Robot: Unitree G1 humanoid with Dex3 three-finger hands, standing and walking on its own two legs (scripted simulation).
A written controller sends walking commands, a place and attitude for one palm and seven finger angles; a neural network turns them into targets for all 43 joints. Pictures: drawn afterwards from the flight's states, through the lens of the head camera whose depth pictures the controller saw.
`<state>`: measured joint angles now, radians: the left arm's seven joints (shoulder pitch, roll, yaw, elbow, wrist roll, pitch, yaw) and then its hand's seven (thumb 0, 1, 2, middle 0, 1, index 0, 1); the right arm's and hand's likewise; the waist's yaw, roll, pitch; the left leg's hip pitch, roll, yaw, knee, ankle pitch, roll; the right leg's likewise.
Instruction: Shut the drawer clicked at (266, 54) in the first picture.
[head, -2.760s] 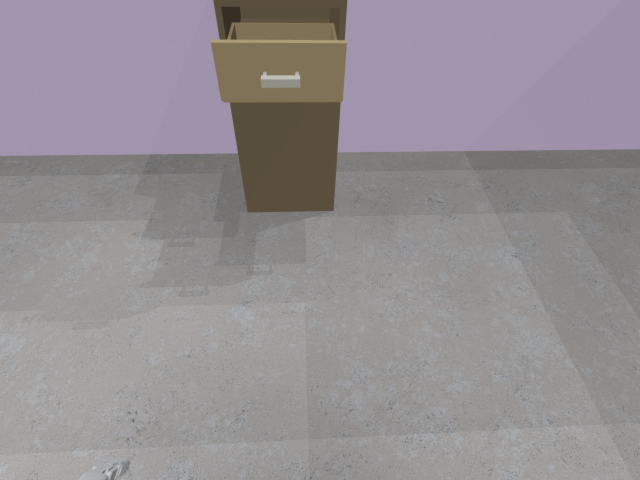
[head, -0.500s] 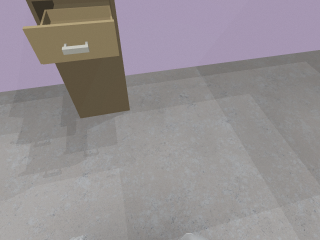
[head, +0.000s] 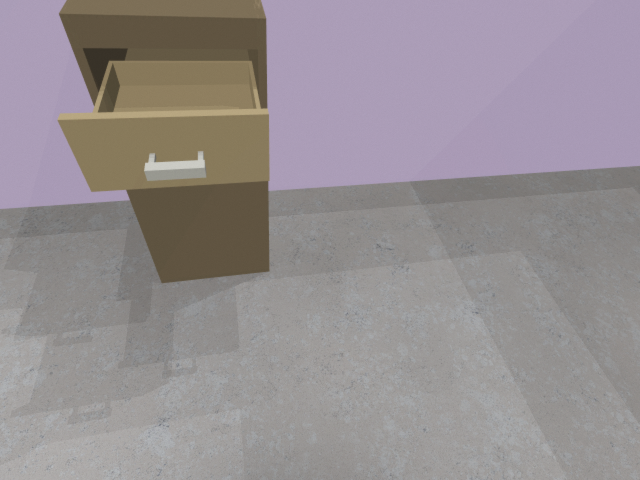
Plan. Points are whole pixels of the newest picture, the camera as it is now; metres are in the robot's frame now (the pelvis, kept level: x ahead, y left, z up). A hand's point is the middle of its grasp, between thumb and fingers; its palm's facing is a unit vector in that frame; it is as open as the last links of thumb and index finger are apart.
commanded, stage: turn to face it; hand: left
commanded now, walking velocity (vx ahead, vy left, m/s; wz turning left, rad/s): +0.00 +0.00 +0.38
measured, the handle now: (176, 163) +0.62 +0.31 +0.00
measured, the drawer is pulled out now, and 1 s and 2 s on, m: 0.26 0.26 0.26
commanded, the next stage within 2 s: take the last steps up to it in 0.42 s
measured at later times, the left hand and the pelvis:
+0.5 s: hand out of the picture +0.14 +0.16 -0.15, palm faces +0.20 -0.95 -0.23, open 7.2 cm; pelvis +0.08 -0.03 +0.00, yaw +10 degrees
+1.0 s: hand out of the picture +0.10 +0.19 -0.16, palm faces +0.25 -0.95 -0.19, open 7.4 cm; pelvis +0.13 +0.01 +0.01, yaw +12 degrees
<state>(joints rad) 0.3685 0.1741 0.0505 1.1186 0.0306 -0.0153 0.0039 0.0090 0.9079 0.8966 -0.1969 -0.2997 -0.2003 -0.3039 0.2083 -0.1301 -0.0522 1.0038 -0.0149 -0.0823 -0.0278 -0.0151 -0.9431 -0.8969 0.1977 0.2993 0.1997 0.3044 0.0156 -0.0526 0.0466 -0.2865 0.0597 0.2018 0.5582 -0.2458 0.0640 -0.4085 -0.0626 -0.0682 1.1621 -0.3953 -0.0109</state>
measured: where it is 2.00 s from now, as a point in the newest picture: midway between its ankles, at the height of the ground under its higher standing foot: (305, 442)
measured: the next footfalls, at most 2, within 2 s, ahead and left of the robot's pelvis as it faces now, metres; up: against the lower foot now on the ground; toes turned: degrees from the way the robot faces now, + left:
right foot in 0.30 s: +0.16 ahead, -0.13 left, +0.00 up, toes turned -1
left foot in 0.68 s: +0.10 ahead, +0.12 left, +0.00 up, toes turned +18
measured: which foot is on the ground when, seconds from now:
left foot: down 0.00-0.32, up 0.34-0.66, down 0.68-1.00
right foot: up 0.00-0.28, down 0.30-0.68, up 0.70-1.00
